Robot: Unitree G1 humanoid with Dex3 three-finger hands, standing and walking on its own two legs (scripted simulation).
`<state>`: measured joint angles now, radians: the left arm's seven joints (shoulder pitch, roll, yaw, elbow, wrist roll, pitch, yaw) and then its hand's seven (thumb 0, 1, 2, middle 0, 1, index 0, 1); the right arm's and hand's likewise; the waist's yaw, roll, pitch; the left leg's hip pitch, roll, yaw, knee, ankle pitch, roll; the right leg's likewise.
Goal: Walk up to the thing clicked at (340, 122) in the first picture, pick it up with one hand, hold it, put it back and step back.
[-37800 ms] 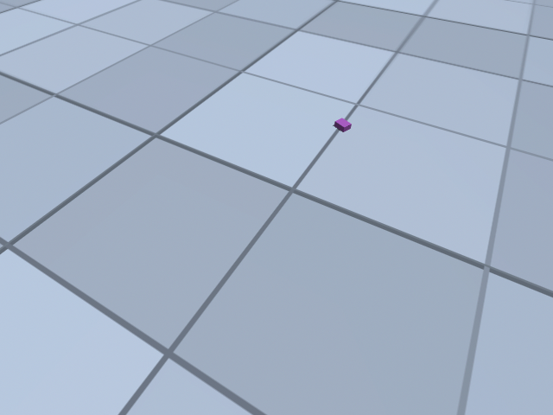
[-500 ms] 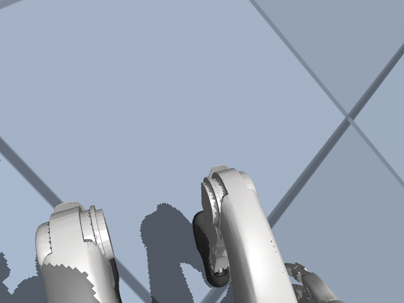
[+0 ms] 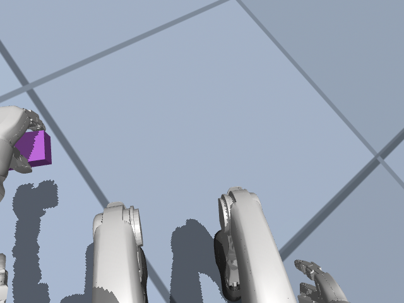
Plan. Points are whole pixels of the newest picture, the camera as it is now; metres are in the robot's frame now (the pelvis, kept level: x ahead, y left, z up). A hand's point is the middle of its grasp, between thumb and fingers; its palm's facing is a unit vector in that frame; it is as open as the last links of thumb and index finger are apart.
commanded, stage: lift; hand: left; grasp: from above
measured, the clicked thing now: (25, 150) +0.44 +0.32 -0.14
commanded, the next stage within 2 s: hold in 1.10 s
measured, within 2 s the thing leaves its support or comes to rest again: neither
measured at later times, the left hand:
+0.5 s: hand out of the picture +0.36 +0.27 +0.12, palm faces -0.43 -0.12 -0.89, open 8.9 cm
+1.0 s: hand out of the picture +0.37 +0.25 +0.23, palm faces -0.41 -0.10 -0.90, open 9.0 cm
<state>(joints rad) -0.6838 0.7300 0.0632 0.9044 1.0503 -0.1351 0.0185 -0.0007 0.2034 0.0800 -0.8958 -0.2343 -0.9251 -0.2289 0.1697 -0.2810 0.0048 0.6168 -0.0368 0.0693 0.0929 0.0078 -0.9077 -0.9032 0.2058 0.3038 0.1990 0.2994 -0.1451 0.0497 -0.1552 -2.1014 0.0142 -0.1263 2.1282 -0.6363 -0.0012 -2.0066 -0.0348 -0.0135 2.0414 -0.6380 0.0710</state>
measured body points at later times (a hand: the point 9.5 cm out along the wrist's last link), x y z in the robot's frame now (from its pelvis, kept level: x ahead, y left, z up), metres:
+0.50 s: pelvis +0.02 -0.01 +0.18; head +0.13 +0.00 +0.61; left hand +0.38 +0.27 +0.17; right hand +0.16 -0.27 +0.06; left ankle +0.09 +0.12 -0.38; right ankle +0.11 -0.16 -0.38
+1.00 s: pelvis +0.05 -0.01 +0.29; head +0.11 -0.01 +0.74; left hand +0.38 +0.25 +0.28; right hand +0.17 -0.27 +0.17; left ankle +0.09 +0.12 -0.38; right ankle +0.11 -0.16 -0.38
